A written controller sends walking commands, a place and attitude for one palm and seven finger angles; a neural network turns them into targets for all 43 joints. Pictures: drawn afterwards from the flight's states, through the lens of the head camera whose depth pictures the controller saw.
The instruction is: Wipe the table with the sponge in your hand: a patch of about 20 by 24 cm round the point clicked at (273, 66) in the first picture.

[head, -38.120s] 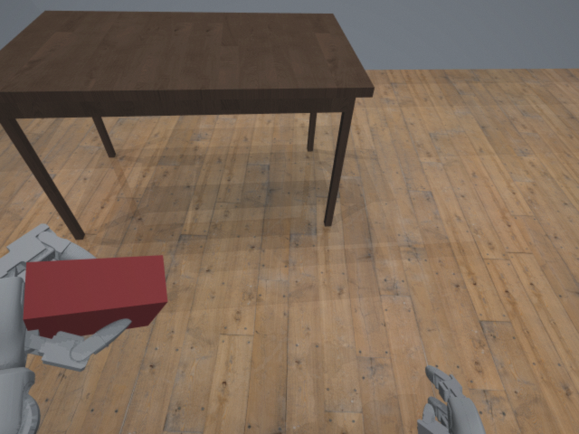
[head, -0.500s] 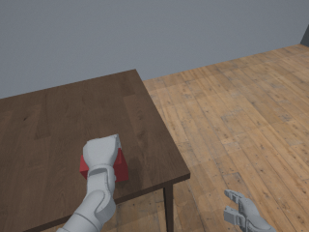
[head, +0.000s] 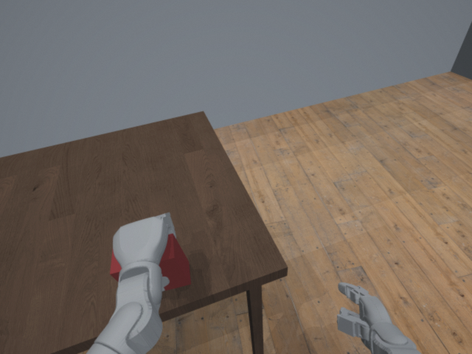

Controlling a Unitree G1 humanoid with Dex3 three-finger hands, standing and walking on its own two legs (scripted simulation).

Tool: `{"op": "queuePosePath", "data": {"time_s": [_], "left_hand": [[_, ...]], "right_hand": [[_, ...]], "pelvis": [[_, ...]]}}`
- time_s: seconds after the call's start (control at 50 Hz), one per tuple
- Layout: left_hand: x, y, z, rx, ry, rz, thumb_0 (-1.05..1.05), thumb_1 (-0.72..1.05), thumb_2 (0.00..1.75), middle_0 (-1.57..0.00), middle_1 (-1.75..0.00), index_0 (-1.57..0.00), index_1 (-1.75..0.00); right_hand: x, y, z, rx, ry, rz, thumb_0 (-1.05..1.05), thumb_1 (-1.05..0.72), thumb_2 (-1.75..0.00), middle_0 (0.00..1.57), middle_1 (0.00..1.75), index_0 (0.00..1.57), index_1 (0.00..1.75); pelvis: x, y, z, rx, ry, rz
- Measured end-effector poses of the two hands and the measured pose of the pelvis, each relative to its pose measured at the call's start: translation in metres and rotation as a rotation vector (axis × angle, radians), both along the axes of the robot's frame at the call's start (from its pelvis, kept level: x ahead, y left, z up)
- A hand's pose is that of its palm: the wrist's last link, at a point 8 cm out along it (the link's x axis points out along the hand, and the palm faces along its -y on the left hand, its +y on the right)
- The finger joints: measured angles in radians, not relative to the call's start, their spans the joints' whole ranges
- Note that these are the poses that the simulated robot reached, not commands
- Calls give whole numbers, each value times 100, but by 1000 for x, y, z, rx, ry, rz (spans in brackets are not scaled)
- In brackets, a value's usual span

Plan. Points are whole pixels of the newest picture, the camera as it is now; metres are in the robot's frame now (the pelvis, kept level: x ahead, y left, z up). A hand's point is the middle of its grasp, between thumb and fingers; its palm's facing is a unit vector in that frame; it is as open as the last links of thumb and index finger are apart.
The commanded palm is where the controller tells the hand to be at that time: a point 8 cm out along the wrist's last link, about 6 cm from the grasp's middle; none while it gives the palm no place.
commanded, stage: slide back across to the middle lane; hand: left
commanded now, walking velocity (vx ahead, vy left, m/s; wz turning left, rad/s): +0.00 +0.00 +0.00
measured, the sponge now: (157, 271) +0.27 +0.20 -0.01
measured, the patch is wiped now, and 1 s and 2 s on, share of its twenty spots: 1.00 1.00 1.00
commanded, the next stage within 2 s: wipe forward along the middle lane in 0.32 s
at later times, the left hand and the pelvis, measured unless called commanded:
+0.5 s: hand (119, 269) +0.24 +0.24 +0.04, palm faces +0.01 -0.12 -0.99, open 9.3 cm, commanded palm +0.21 +0.25 +0.08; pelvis +0.00 +0.00 +0.00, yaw -1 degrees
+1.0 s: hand (116, 246) +0.29 +0.27 +0.04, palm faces -0.04 -0.06 -1.00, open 9.3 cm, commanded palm +0.27 +0.27 +0.07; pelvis -0.02 +0.00 +0.00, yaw +1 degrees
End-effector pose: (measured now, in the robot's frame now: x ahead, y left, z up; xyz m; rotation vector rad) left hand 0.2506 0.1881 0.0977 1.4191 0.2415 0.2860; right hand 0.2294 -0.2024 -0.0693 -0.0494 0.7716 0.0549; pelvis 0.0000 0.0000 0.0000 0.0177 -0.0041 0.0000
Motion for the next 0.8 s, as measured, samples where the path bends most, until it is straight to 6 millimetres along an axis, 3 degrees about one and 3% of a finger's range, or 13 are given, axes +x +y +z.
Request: {"op": "queuePosePath", "data": {"time_s": [0.5,0.8], "left_hand": [[-29,51,2,5,57,86,1,-45,107,-77,-148,-81,-144],[-5,66,-1,42,77,79,0,-49,108,-82,-144,-86,-140]], "right_hand": [[-1,-19,-3,-72,-8,-34,1,-91,-90,20,29,20,30],[-21,-10,-17,-104,36,-31,1,-91,-90,20,29,20,30]], "pelvis": [[4,-4,4,-6,-4,-10],[-8,2,2,-10,35,15]]}}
